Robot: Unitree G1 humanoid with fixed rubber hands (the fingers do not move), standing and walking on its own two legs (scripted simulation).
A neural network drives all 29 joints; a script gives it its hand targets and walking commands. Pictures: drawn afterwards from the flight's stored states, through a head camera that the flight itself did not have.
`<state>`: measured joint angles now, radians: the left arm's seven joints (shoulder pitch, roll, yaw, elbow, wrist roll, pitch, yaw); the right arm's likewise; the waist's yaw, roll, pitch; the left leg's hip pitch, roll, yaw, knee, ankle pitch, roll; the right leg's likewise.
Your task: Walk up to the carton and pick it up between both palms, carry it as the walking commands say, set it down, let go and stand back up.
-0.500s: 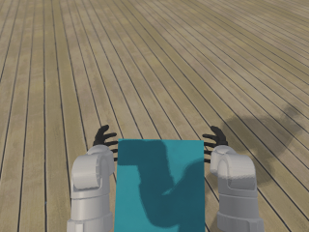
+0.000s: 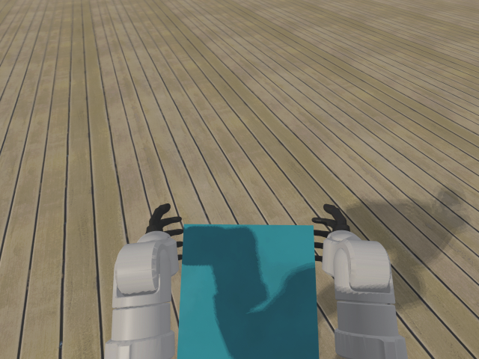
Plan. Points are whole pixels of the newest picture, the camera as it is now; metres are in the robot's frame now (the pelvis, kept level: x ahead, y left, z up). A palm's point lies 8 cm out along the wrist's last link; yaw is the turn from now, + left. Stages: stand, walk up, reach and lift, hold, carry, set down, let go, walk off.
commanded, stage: carry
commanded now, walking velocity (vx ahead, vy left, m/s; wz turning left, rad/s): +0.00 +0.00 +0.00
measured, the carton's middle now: (246, 287) +0.29 +0.00 -0.05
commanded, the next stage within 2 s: none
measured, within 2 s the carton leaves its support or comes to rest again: neither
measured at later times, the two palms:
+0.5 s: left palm (159, 262) +0.26 +0.13 +0.09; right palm (349, 262) +0.26 -0.15 +0.09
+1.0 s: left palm (162, 269) +0.25 +0.13 +0.09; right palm (354, 271) +0.25 -0.16 +0.08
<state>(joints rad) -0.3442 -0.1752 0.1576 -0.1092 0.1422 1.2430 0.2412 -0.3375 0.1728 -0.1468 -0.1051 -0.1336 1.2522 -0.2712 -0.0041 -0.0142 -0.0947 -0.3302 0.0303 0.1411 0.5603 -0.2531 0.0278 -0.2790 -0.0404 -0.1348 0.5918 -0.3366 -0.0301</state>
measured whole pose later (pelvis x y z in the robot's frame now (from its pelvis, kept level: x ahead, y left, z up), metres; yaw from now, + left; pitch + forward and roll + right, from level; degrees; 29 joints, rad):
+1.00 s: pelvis -0.04 -0.01 +0.00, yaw +0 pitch +2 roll +0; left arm -0.30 -0.16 0.13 -0.07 0.17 1.14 0.19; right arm -0.29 0.16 -0.13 -0.08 -0.17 1.16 -0.20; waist 0.00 -0.01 -0.10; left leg -0.37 0.05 0.14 0.52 -0.17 0.02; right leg -0.33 -0.02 -0.14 0.56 -0.26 -0.05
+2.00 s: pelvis -0.03 +0.00 +0.00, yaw -1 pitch +2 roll +0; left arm -0.19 -0.14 0.09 -0.08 0.16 1.00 0.13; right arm -0.17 0.13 -0.10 -0.08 -0.16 1.01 -0.12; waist 0.00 -0.01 -0.10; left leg -0.36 0.05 0.15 0.51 -0.18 0.02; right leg -0.31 -0.01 -0.13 0.53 -0.26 -0.04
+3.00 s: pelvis -0.04 -0.06 +0.00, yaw +0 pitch +2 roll +1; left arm -0.36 -0.18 0.16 -0.14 0.13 1.21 0.24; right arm -0.34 0.17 -0.15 -0.17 -0.14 1.25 -0.27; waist 0.00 -0.01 -0.03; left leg -0.38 0.15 0.15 0.52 -0.15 -0.06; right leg -0.32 0.05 -0.18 0.53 -0.26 -0.13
